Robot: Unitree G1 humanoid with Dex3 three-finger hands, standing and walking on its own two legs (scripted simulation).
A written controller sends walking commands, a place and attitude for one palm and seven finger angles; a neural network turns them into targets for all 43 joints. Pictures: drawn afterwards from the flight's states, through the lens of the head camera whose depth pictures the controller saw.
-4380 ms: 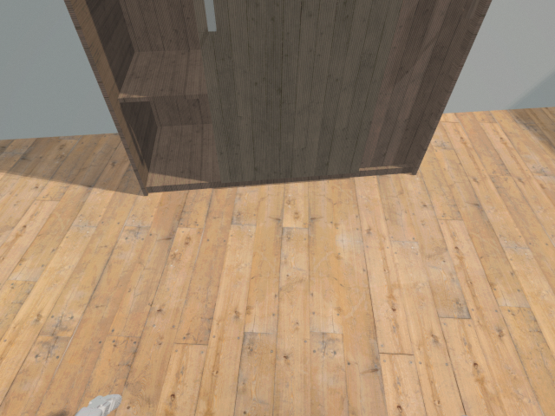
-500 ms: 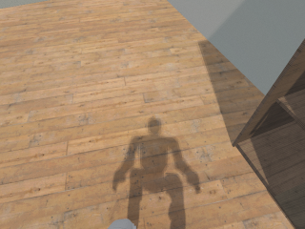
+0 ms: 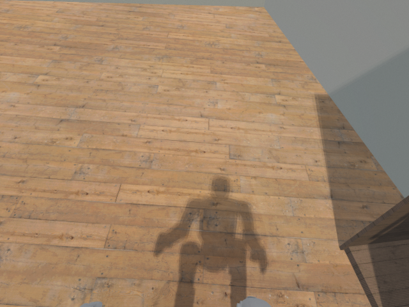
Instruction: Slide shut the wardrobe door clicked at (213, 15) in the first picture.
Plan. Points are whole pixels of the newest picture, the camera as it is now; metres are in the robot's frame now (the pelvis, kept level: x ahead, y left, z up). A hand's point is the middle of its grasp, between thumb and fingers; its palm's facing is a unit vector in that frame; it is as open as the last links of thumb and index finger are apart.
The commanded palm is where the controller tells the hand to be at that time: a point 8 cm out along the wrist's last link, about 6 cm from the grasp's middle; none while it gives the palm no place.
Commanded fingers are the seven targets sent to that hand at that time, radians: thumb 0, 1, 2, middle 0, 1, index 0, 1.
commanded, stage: turn to face it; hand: right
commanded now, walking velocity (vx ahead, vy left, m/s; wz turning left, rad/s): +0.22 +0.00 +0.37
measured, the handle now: out of the picture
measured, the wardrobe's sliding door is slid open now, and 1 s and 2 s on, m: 0.37 0.37 0.37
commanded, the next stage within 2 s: none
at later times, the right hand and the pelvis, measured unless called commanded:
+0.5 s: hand out of the picture +0.13 -0.27 -0.18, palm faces +0.09 +0.98 -0.18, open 7.4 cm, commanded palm none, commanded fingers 0.00 -0.90 -0.90 0.20 0.30 0.20 0.30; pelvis +0.08 -0.09 +0.00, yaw -3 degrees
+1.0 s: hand out of the picture +0.15 -0.25 -0.14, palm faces +0.33 +0.90 -0.29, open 7.4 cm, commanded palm none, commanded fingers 0.00 -0.90 -0.90 0.20 0.30 0.20 0.30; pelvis +0.08 -0.02 +0.00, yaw -21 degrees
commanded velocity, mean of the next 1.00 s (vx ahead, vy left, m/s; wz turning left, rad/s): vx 0.01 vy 0.00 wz -0.55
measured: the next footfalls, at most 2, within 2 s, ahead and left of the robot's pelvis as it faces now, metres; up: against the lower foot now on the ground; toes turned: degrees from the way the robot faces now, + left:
right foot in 0.22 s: +0.15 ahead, -0.14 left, +0.00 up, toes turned -2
left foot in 0.90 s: +0.14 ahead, +0.07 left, +0.00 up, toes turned -19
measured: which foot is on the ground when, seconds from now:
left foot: down 0.00-0.22, up 0.24-0.88, down 0.90-1.00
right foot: up 0.00-0.20, down 0.22-0.90, up 0.92-1.00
